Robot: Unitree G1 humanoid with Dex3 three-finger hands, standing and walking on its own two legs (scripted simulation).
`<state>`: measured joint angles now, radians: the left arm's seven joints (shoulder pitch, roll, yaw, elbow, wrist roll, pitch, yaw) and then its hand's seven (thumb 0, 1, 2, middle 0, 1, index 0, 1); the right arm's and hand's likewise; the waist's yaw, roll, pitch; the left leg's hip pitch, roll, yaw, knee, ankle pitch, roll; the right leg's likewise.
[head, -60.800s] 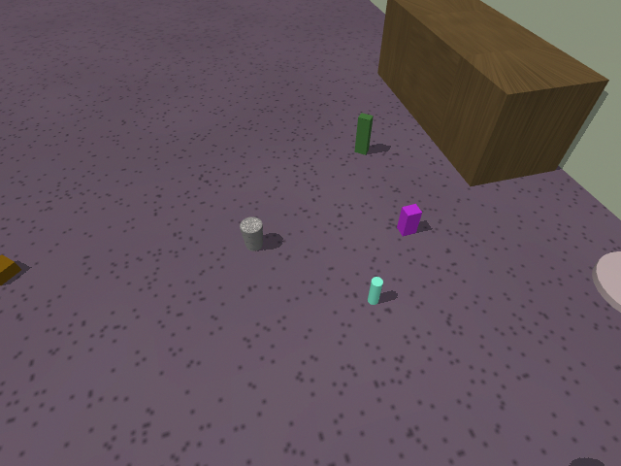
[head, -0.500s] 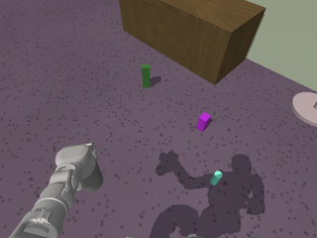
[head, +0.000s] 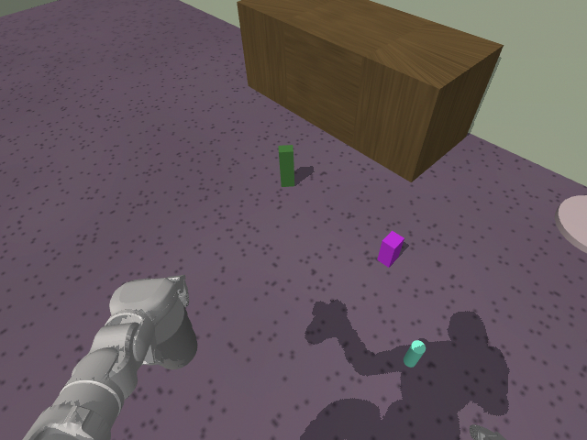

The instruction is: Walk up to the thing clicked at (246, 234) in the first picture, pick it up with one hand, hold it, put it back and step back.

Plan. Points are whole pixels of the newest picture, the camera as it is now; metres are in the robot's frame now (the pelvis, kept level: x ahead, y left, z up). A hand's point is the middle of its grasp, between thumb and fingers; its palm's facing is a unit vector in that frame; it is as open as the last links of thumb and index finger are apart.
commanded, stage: hold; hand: left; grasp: from above
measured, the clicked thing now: (166, 334) +0.33 +0.23 -0.11
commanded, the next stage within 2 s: crouch in 1.44 s
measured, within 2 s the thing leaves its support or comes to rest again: neither
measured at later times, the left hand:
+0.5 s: hand (159, 339) +0.29 +0.21 -0.04, palm faces -0.45 -0.05 -0.89, open 11.2 cm
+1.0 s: hand (149, 333) +0.29 +0.22 -0.02, palm faces -0.46 -0.05 -0.89, open 11.2 cm
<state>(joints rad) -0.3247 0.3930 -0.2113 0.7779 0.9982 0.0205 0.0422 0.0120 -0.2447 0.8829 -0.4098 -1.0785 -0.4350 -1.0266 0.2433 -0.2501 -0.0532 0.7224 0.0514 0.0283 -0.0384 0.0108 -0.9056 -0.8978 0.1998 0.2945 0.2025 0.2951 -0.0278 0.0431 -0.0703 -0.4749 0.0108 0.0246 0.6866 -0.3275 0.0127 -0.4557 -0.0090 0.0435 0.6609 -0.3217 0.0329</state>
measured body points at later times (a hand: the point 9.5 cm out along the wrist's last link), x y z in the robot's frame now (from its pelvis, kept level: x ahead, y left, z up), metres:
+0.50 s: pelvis -0.01 -0.01 +0.01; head +0.01 -0.03 +0.46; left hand +0.31 +0.21 +0.01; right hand +0.12 -0.27 -0.11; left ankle +0.01 +0.11 -0.72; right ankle +0.01 -0.14 -0.72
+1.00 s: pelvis -0.01 -0.01 +0.01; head +0.00 -0.03 +0.46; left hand +0.31 +0.22 +0.03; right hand +0.13 -0.26 -0.10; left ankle +0.01 +0.11 -0.72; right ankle +0.01 -0.14 -0.72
